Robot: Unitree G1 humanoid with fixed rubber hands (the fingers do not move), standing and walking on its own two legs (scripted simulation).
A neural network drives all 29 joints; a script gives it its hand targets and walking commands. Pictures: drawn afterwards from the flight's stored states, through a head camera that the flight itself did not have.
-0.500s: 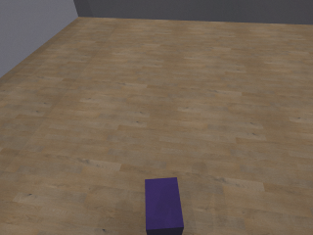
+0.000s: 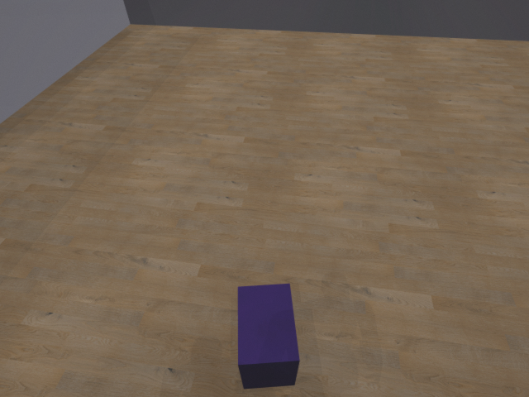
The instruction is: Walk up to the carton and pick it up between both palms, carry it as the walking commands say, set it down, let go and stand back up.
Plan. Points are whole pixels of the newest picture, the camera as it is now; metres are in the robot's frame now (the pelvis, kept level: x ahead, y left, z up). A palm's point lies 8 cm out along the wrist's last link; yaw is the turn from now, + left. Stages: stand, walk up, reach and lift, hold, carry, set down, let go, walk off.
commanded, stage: walk up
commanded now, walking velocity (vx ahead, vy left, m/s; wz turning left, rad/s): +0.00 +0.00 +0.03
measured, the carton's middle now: (266, 336) +0.46 +0.02 -0.64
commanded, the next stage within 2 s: stand in 1.36 s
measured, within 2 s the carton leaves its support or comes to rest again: neither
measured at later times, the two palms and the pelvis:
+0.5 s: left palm out of the picture +0.02 +0.26 -0.13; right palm out of the picture +0.05 -0.21 -0.13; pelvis +0.00 +0.02 +0.00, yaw +1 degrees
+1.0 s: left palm out of the picture +0.02 +0.28 -0.13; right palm out of the picture +0.05 -0.20 -0.13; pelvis +0.01 +0.03 +0.00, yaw +1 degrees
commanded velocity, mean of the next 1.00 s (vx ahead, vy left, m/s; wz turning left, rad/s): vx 0.01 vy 0.01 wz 0.14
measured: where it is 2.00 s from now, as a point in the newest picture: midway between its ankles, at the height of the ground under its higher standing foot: outside the picture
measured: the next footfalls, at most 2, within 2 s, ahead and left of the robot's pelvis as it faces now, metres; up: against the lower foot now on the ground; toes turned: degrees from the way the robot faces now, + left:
left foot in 0.02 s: +0.05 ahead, +0.12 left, +0.00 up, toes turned -3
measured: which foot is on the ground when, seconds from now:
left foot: up 0.00-0.00, down 0.02-1.00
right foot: down 0.00-1.00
